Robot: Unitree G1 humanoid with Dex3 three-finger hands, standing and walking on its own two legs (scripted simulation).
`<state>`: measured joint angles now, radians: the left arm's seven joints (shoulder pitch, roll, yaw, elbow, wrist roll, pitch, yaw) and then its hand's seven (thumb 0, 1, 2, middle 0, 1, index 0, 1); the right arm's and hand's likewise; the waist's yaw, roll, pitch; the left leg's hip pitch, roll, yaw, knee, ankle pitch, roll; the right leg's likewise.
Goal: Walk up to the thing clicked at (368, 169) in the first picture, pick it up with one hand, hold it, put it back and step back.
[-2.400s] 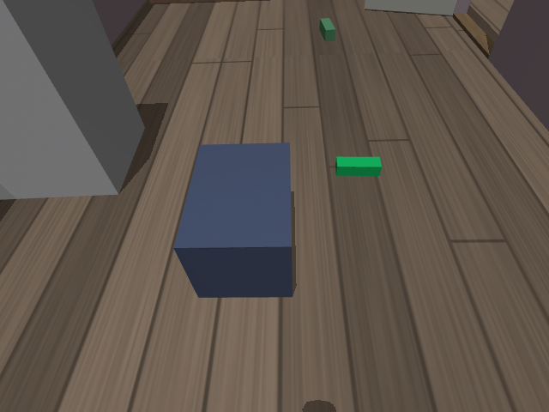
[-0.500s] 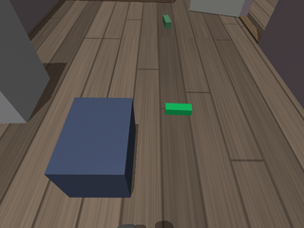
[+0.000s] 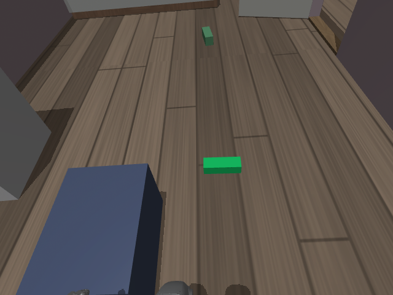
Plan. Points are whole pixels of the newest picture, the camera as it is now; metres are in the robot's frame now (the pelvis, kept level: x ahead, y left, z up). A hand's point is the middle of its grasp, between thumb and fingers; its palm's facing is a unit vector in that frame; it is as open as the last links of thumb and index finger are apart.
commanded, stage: walk up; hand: left
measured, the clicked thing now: (222, 165) +0.93 +0.01 -0.73
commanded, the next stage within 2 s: none
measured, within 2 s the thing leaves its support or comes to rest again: neither
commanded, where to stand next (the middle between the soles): +0.61 -0.15 m, yaw +3 degrees
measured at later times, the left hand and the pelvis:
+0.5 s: hand (142, 235) +0.27 +0.21 -0.13, palm faces -0.10 -0.93 -0.35, open 7.4 cm; pelvis +0.19 -0.07 +0.00, yaw -1 degrees
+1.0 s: hand (177, 207) +0.37 +0.13 -0.15, palm faces +0.02 -0.94 -0.34, open 7.4 cm; pelvis +0.37 -0.14 -0.01, yaw +3 degrees
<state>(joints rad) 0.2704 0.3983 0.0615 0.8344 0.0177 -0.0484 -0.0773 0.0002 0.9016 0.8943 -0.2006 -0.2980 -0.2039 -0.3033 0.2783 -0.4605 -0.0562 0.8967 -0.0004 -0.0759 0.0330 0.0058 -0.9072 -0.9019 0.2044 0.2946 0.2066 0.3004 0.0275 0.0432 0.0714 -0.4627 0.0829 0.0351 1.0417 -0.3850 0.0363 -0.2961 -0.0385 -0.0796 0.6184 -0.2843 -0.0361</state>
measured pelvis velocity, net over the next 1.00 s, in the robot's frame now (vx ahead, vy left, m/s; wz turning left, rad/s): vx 0.37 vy -0.14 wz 0.05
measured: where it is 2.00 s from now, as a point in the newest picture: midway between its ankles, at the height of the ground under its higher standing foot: (258, 230)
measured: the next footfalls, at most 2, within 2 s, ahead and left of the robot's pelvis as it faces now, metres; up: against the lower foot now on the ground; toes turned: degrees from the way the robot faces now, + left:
left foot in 0.18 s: +0.22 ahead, +0.10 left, +0.00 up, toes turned +6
right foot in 0.54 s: +0.35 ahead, -0.24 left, +0.00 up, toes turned -6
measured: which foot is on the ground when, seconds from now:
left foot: up 0.00-0.16, down 0.18-0.56, up 0.58-0.96, down 0.98-1.00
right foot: down 0.00-0.18, up 0.20-0.52, down 0.54-1.00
